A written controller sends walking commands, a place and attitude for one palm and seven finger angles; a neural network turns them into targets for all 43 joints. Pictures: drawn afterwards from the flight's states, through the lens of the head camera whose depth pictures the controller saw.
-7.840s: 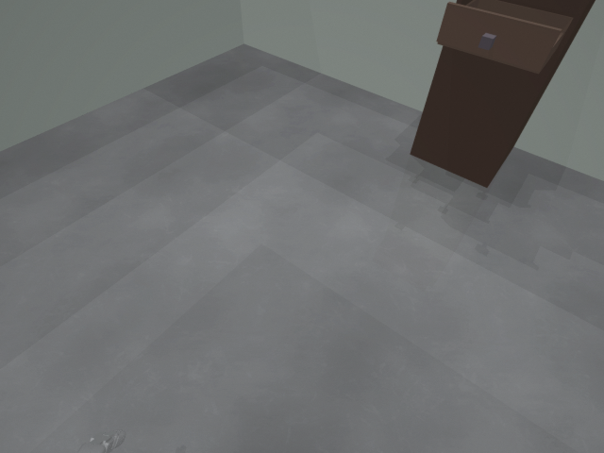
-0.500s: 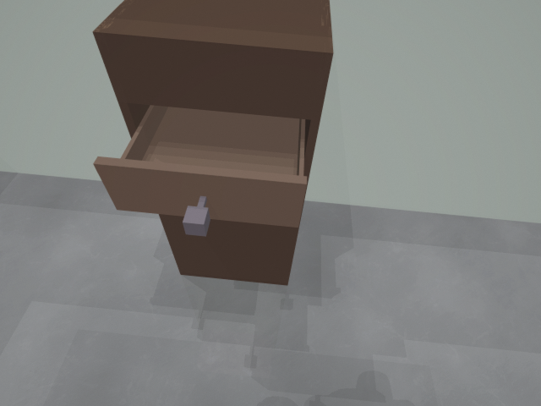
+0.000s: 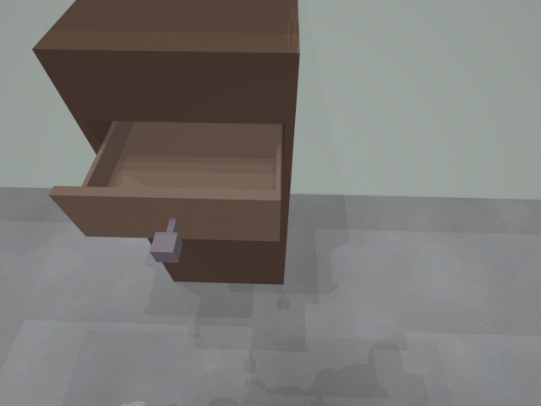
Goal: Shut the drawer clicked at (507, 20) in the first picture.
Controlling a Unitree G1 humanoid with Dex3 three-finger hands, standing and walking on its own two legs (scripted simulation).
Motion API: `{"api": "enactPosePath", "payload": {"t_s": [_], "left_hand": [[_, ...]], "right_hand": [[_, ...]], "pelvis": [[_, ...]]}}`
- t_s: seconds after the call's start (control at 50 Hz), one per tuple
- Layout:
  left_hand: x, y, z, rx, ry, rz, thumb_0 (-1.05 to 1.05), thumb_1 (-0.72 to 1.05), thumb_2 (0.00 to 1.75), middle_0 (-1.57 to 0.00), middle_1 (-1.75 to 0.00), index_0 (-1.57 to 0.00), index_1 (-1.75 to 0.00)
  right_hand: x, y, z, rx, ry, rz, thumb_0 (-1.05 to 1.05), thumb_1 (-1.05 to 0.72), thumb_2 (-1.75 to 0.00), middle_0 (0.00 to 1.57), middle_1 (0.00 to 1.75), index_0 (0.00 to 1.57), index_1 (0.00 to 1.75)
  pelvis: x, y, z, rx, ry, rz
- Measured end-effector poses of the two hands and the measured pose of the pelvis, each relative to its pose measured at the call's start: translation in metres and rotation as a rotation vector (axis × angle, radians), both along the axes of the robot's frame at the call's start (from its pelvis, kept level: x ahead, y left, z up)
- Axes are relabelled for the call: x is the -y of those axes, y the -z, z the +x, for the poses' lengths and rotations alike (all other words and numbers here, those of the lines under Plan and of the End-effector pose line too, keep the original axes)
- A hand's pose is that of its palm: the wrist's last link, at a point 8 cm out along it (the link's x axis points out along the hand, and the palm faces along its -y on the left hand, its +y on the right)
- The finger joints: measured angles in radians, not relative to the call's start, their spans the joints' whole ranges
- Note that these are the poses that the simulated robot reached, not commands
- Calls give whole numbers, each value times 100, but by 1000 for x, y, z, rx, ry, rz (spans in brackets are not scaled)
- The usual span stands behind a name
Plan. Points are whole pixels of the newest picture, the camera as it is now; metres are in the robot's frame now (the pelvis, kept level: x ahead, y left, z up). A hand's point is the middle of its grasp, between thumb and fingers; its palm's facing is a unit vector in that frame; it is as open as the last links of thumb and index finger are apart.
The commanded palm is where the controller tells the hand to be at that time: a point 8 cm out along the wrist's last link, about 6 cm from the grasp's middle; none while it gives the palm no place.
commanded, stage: come to a stop and stand still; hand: left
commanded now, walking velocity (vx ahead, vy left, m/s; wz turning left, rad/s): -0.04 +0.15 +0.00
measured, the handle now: (169, 237) +0.38 +0.20 -0.03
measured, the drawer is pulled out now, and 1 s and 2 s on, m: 0.19 0.19 0.19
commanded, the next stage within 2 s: look again from close up in 0.70 s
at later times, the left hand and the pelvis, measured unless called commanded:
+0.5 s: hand out of the picture -0.03 +0.21 -0.18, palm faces +0.09 -0.97 -0.21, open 7.3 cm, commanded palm none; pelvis -0.05 +0.01 +0.00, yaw +1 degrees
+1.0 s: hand out of the picture -0.02 +0.16 -0.18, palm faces -0.02 -0.97 -0.24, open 7.3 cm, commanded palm none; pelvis -0.04 -0.02 -0.01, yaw +1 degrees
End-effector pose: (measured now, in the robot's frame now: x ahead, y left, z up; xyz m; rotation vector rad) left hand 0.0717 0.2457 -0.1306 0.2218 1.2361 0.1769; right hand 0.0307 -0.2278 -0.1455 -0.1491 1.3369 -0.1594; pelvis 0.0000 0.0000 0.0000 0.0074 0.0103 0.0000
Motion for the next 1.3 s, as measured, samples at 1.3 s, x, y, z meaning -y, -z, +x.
{"api": "enactPosePath", "payload": {"t_s": [1.3], "left_hand": [[55, -1, -80, -73, -54, -11, 1, 94, 90, -20, -30, -20, -30]], "right_hand": [[25, 18, -45, -13, -13, 70, 1, -93, -90, 20, 30, 19, 30]], "pelvis": [[39, 2, -19, 34, -19, 14]]}}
